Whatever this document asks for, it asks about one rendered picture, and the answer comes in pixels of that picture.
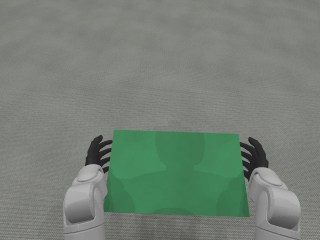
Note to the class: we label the carton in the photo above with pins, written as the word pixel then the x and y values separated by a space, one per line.
pixel 176 173

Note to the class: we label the left robot forearm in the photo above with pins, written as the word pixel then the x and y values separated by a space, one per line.
pixel 83 209

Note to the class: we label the right robot forearm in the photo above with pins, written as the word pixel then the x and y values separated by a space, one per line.
pixel 278 210

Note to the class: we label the robot left hand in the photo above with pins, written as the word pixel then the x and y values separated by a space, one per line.
pixel 94 156

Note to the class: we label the robot right hand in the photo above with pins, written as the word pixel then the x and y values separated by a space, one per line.
pixel 257 158

